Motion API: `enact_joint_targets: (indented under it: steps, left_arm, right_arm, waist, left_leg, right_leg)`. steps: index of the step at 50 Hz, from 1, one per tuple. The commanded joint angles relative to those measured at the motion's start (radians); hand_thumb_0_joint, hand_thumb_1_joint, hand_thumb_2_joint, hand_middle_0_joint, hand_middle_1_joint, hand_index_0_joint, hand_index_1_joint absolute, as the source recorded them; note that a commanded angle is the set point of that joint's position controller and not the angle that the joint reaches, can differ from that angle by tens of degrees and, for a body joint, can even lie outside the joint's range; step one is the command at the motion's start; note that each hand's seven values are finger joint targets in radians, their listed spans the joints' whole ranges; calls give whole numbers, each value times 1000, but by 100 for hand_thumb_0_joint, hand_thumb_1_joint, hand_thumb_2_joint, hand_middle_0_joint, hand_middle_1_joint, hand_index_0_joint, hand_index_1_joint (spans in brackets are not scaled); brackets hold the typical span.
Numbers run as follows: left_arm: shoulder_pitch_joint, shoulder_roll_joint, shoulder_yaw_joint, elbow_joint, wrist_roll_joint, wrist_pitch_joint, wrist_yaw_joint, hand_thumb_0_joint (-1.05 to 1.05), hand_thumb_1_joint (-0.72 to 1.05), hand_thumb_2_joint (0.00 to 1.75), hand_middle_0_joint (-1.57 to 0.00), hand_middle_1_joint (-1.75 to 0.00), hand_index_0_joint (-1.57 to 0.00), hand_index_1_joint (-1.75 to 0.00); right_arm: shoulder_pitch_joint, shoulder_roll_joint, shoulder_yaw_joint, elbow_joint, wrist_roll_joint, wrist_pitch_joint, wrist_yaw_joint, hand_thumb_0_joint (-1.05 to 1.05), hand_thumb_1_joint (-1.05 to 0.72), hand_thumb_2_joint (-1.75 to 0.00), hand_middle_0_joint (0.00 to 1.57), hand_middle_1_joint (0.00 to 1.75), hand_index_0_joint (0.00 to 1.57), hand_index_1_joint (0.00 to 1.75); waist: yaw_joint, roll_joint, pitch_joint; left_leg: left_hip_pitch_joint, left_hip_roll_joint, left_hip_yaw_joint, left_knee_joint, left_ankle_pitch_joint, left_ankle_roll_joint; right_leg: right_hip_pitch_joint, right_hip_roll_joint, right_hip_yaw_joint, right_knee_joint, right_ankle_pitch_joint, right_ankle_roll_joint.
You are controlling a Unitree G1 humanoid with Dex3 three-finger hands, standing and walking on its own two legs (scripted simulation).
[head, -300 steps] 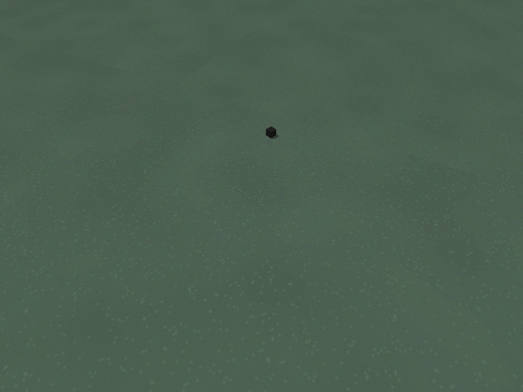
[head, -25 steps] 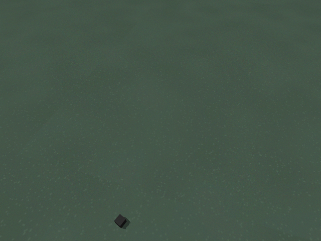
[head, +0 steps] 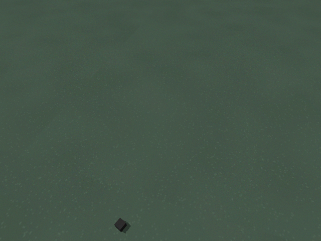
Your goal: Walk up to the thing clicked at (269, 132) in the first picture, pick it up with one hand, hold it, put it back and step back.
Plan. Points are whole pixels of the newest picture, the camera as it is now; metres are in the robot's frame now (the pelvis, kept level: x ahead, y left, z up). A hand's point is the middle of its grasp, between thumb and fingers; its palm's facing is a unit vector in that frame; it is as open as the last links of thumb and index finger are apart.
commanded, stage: stand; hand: left
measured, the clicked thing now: (120, 224) +0.39 +0.24 -0.76
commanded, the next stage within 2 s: none
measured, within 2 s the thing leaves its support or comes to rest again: neither
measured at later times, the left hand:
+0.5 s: hand out of the picture +0.09 +0.25 -0.15, palm faces -0.03 -0.94 -0.35, open 7.4 cm
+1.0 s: hand out of the picture +0.08 +0.25 -0.15, palm faces -0.02 -0.94 -0.35, open 7.4 cm
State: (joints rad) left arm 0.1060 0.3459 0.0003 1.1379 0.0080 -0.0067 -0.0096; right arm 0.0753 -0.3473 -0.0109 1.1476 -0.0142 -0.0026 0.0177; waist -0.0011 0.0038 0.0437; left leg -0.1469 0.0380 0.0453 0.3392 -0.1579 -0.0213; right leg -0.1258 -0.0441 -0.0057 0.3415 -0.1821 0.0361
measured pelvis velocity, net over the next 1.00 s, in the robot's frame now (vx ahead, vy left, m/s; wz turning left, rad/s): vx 0.01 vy -0.01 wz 0.00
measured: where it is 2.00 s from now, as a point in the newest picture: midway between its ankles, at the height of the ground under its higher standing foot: outside the picture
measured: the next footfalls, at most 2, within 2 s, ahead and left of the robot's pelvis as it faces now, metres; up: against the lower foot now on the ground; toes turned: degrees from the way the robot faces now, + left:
none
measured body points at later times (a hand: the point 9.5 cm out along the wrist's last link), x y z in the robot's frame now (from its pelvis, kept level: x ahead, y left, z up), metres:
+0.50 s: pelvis +0.01 -0.01 +0.00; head +0.02 -0.01 +0.45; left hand +0.09 +0.29 -0.13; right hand +0.09 -0.31 -0.13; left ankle +0.02 +0.13 -0.75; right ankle +0.00 -0.14 -0.75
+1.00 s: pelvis +0.01 -0.01 +0.00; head +0.01 -0.01 +0.45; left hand +0.08 +0.29 -0.13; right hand +0.08 -0.31 -0.13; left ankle +0.02 +0.13 -0.75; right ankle +0.00 -0.14 -0.75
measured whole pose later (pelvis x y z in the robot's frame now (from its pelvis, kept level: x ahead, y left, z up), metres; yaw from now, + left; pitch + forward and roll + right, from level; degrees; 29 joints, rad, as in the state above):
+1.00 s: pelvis +0.01 -0.01 +0.00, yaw +0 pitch -2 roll +0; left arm 0.12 0.36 0.00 1.12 0.01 -0.01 -0.01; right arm 0.10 -0.35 -0.01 1.14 -0.01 0.00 0.01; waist 0.00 0.00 0.05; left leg -0.12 0.05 0.04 0.32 -0.16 -0.03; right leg -0.09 -0.03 -0.01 0.32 -0.19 0.02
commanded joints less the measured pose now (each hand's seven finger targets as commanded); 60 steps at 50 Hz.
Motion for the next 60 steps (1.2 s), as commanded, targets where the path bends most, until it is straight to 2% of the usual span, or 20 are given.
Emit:
enact_joint_targets:
  steps: [1, 7, 12, 21, 24, 27, 30, 36, 44, 50, 54, 57, 60]
  left_arm:
    - [-48, 220, 44, -65, 2, -22, 13, 0, 90, 90, -20, -30, -20, -30]
    - [-52, 222, 43, -68, 4, -22, 15, 0, 90, 90, -20, -30, -20, -30]
    - [-47, 222, 41, -74, 1, -23, 14, 0, 90, 90, -20, -30, -20, -30]
    - [-47, 225, 39, -76, 2, -22, 17, 0, 90, 90, -20, -30, -20, -30]
    - [-47, 227, 39, -79, 1, -25, 18, 0, 90, 90, -20, -30, -20, -30]
    - [-51, 227, 38, -79, 0, -22, 18, 0, 90, 90, -20, -30, -20, -30]
    - [-51, 227, 40, -83, 2, -21, 17, 0, 90, 90, -20, -30, -20, -30]
    - [-44, 227, 40, -78, 2, -21, 17, 0, 90, 90, -20, -30, -20, -30]
    - [-43, 228, 41, -82, 1, -23, 16, 0, 90, 90, -20, -30, -20, -30]
    - [-30, 224, 40, -81, 3, -20, 15, 0, 90, 90, -20, -30, -20, -30]
    - [-27, 231, 44, -82, 3, -20, 16, 0, 90, 90, -20, -30, -20, -30]
    - [-27, 225, 42, -77, 1, -18, 15, 0, 90, 90, -20, -30, -20, -30]
    - [-21, 223, 42, -81, 5, -18, 13, 0, 90, 90, -20, -30, -20, -30]
  right_arm:
    - [-46, -219, -41, -55, 3, -26, -17, 0, -90, -90, 20, 30, 20, 30]
    - [-46, -219, -39, -57, 5, -22, -17, 0, -90, -90, 20, 30, 20, 30]
    - [-41, -218, -37, -58, 3, -25, -17, 0, -90, -90, 20, 30, 20, 30]
    - [-36, -219, -37, -59, 4, -21, -18, 0, -90, -90, 20, 30, 20, 30]
    - [-38, -224, -40, -62, 4, -21, -18, 0, -90, -90, 20, 30, 20, 30]
    - [-34, -218, -37, -59, 3, -20, -18, 0, -90, -90, 20, 30, 20, 30]
    - [-28, -219, -37, -62, 2, -22, -19, 0, -90, -90, 20, 30, 20, 30]
    - [-28, -217, -37, -64, 4, -21, -16, 0, -90, -90, 20, 30, 20, 30]
    - [-25, -221, -37, -67, 4, -22, -18, 0, -90, -90, 20, 30, 20, 30]
    - [-20, -219, -36, -67, 4, -21, -19, 0, -90, -90, 20, 30, 20, 30]
    - [-25, -222, -37, -72, 4, -23, -20, 0, -90, -90, 20, 30, 20, 30]
    - [-12, -218, -33, -66, 4, -23, -21, 0, -90, -90, 20, 30, 20, 30]
    - [-19, -224, -36, -71, 4, -23, -21, 0, -90, -90, 20, 30, 20, 30]
  waist:
    - [-8, -1, -91]
    - [-9, -19, -64]
    - [-9, -2, -87]
    - [-8, -13, -70]
    - [-8, -18, -99]
    - [-9, -4, -61]
    - [-9, 2, -80]
    - [-7, -12, -53]
    - [-5, 0, -71]
    - [-4, 0, -54]
    - [-1, -1, -83]
    - [-2, -4, -46]
    - [-1, -1, -51]
  left_leg:
    - [53, 106, -88, -51, 107, 25]
    - [50, 102, -93, -60, 66, 22]
    - [66, 108, -88, -51, 135, 19]
    - [57, 106, -85, -53, 122, 20]
    - [95, 114, -84, -38, 171, 23]
    - [61, 107, -82, -55, 112, 17]
    - [63, 109, -79, -54, 126, 20]
    - [60, 108, -86, -65, 96, 20]
    - [68, 110, -85, -56, 126, 27]
    - [59, 104, -82, -63, 85, 22]
    - [82, 111, -85, -55, 128, 28]
    - [56, 105, -86, -68, 92, 23]
    - [57, 105, -87, -68, 72, 27]
  right_leg:
    - [6, -97, 73, -63, 115, -42]
    - [-17, -92, 71, -80, 72, -36]
    - [4, -95, 69, -67, 130, -42]
    - [5, -94, 65, -77, 128, -40]
    - [11, -98, 65, -66, 180, -42]
    - [2, -93, 67, -78, 125, -43]
    - [16, -97, 71, -74, 150, -45]
    - [-7, -88, 62, -81, 90, -43]
    - [16, -96, 69, -79, 139, -46]
    - [1, -89, 65, -87, 98, -46]
    - [16, -96, 66, -71, 140, -46]
    - [-1, -92, 66, -81, 93, -45]
    - [-7, -91, 65, -84, 84, -46]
